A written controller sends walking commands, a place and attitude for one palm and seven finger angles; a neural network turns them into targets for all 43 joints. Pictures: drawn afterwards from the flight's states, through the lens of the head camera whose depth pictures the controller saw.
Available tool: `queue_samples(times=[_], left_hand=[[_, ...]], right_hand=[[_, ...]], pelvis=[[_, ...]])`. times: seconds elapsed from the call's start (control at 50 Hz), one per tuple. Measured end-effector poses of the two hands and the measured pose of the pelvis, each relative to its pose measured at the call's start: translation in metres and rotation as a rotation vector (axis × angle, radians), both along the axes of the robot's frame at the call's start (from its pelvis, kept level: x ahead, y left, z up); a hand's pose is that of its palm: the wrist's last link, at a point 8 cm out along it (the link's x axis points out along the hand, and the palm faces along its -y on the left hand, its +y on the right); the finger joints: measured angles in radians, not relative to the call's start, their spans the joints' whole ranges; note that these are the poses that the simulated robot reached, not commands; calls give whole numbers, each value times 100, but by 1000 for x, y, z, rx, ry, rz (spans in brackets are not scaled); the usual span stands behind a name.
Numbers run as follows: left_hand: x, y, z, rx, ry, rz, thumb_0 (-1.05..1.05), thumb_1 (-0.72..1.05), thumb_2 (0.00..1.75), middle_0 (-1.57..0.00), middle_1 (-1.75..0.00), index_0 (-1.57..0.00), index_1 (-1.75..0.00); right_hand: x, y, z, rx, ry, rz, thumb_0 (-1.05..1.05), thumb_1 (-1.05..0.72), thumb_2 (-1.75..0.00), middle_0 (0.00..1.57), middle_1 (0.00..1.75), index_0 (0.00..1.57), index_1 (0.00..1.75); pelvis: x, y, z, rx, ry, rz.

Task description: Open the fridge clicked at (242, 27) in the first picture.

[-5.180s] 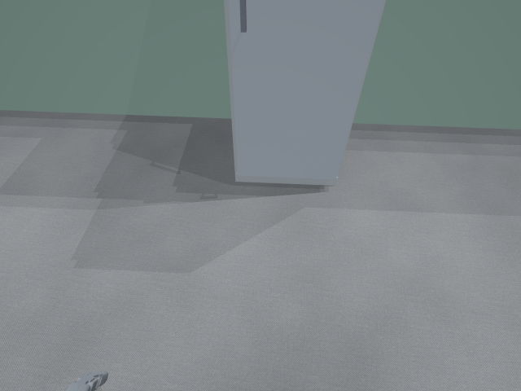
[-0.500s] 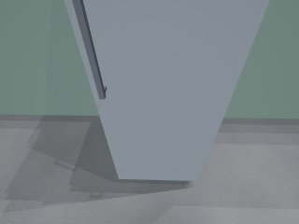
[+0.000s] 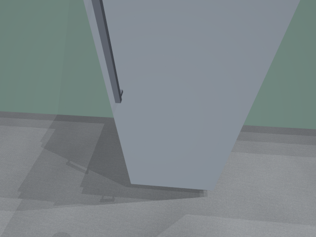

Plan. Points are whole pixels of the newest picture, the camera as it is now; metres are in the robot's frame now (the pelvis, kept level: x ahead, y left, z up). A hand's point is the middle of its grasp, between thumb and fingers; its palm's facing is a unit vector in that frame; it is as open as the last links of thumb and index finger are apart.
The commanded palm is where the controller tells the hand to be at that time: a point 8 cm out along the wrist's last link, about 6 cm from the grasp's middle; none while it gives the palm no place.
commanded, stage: come to a stop and stand still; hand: left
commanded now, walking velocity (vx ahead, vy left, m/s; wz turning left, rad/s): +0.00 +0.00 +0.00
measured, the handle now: (109, 46) +0.54 +0.17 +0.24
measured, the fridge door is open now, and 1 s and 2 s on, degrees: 0 0 0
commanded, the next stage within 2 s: look again from close up in 0.64 s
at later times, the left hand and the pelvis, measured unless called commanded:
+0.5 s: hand out of the picture +0.00 +0.21 -0.17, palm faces +0.02 -0.98 -0.20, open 7.3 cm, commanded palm none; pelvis +0.00 +0.04 +0.00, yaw -1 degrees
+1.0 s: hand out of the picture -0.01 +0.19 -0.17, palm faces +0.01 -0.99 -0.16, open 7.3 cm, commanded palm none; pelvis +0.01 +0.03 +0.00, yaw -1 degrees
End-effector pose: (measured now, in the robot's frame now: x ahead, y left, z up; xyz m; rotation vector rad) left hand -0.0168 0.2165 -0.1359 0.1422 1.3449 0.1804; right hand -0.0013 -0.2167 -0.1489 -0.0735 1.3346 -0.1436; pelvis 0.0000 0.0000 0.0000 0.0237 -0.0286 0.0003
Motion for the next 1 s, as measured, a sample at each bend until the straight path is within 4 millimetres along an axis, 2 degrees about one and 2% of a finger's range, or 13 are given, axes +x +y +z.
queue_samples(times=[0.1,0.24,0.34,0.56,0.76,1.0], left_hand=[[-10,3,-12,-39,40,24,0,91,90,-20,-30,-20,-30],[-4,12,-13,-56,40,5,0,91,90,-20,-30,-20,-30],[5,25,-10,-40,28,-11,0,91,90,-20,-30,-20,-30],[17,45,-4,1,20,-31,0,91,90,-20,-30,-20,-30],[14,38,-5,-11,39,-32,0,91,90,-20,-30,-20,-30],[7,21,-10,-48,64,-22,0,91,90,-20,-30,-20,-30]], right_hand=[[20,2,3,-54,-33,29,1,-92,-90,20,30,19,30],[29,11,10,-80,-50,38,1,-94,-90,20,30,19,30],[23,20,9,-74,-34,35,1,-94,-90,20,30,19,30],[-9,43,1,-19,55,16,1,-92,-90,20,30,19,30],[-24,53,-1,7,100,-2,0,-91,-90,20,30,20,30],[-15,44,2,-13,90,-2,0,-91,-90,20,30,19,30]], pelvis=[[1,9,-4,-19,1,4],[2,21,0,-23,-6,-10],[2,29,1,-23,-6,-10],[2,38,2,-18,-6,-11],[3,38,2,-15,-3,-14],[6,32,2,-17,-1,-14]])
